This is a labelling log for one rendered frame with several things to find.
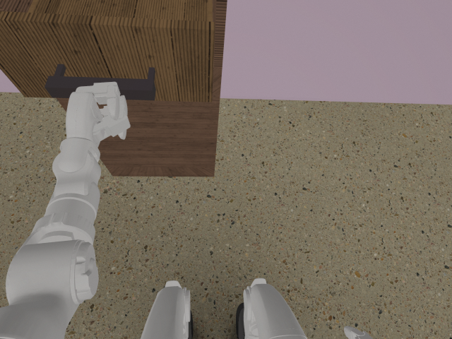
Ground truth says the robot left upper arm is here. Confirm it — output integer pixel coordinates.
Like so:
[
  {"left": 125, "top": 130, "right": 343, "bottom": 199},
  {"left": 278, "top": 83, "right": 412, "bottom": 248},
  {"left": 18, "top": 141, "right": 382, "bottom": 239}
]
[{"left": 0, "top": 239, "right": 99, "bottom": 339}]

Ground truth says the handle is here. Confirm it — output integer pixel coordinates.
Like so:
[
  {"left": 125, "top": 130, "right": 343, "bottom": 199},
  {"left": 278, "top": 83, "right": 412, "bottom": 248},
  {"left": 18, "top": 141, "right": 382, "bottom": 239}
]
[{"left": 45, "top": 64, "right": 156, "bottom": 100}]

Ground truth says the cabinet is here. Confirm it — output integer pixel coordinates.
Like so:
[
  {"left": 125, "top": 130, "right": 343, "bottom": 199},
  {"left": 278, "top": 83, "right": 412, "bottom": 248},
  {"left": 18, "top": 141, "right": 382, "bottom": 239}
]
[{"left": 0, "top": 0, "right": 227, "bottom": 177}]

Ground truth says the robot thigh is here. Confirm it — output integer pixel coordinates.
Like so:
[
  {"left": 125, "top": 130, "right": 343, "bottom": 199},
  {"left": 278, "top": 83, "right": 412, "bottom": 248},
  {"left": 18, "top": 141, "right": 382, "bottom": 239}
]
[
  {"left": 243, "top": 284, "right": 307, "bottom": 339},
  {"left": 141, "top": 286, "right": 191, "bottom": 339}
]

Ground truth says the robot left thigh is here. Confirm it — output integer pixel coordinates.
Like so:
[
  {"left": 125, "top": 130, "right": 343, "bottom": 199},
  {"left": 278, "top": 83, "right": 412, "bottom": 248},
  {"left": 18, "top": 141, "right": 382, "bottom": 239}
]
[{"left": 141, "top": 286, "right": 191, "bottom": 339}]

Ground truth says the robot left hand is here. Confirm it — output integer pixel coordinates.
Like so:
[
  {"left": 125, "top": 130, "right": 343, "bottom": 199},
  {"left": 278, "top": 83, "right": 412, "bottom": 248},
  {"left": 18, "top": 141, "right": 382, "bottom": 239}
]
[{"left": 66, "top": 82, "right": 131, "bottom": 147}]

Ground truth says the robot right thigh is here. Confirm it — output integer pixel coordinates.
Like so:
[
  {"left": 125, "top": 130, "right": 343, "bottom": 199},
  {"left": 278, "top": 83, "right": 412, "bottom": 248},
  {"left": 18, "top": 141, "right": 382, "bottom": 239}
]
[{"left": 243, "top": 284, "right": 307, "bottom": 339}]

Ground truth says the drawer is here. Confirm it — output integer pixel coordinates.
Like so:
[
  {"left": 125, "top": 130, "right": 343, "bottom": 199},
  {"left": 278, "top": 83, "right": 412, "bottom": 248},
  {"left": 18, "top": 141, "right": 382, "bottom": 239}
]
[{"left": 0, "top": 0, "right": 215, "bottom": 102}]

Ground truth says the left robot forearm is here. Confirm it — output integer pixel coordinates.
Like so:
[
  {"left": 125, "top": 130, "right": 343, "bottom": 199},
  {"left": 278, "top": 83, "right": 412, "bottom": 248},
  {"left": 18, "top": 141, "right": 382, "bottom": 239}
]
[{"left": 6, "top": 138, "right": 101, "bottom": 303}]

